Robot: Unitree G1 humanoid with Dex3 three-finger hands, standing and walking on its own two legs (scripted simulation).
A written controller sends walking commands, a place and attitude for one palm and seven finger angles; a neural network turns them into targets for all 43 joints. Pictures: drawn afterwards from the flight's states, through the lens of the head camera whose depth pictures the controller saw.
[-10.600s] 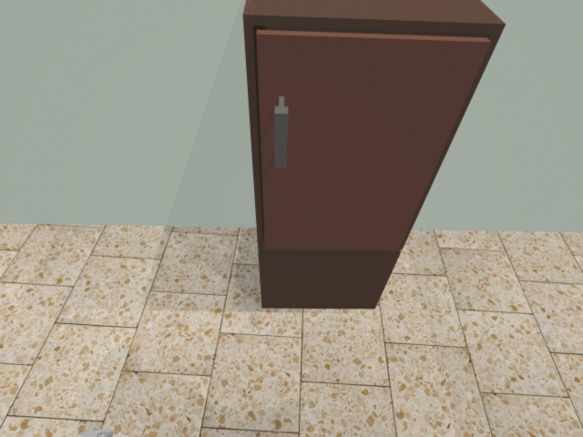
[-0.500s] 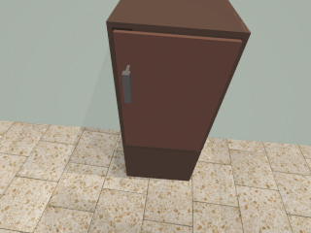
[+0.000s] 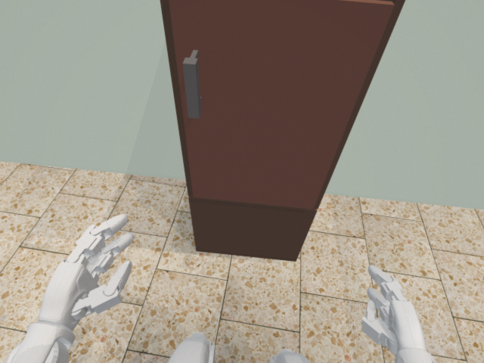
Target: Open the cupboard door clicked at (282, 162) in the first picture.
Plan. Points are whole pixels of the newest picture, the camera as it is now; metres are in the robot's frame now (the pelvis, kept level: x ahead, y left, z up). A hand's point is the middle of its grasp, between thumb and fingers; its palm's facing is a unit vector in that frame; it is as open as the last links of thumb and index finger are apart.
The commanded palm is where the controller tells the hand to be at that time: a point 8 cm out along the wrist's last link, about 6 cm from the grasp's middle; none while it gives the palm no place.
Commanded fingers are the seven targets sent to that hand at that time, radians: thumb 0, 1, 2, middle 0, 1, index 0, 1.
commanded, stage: raise the hand with hooked fingers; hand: left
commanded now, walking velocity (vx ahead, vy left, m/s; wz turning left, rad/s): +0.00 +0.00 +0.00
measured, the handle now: (194, 84) +0.61 +0.13 +0.14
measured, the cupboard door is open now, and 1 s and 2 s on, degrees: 0 0 0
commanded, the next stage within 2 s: move the hooked fingers beside the handle in 1.74 s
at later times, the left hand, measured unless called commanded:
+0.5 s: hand (84, 245) +0.26 +0.25 +0.09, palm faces -0.01 -1.00 -0.07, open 11.2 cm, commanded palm +0.23 +0.29 +0.09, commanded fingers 0.00 -0.13 0.46 -0.27 -0.96 -0.27 -0.96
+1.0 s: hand (60, 204) +0.30 +0.28 +0.13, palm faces -0.01 -1.00 -0.04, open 13.7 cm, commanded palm +0.28 +0.32 +0.14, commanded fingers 0.00 -0.50 0.30 -0.30 -1.20 -0.30 -1.20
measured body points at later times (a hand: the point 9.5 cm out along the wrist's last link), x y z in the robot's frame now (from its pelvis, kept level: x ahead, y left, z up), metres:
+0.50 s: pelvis +0.05 -0.01 +0.01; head +0.09 +0.00 +0.46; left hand +0.26 +0.30 +0.09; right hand +0.22 -0.23 -0.06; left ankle +0.09 +0.11 -0.66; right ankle +0.04 -0.13 -0.66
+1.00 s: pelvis +0.05 +0.01 +0.04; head +0.06 +0.02 +0.49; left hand +0.29 +0.33 +0.14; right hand +0.23 -0.22 -0.02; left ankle +0.09 +0.11 -0.66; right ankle +0.04 -0.13 -0.66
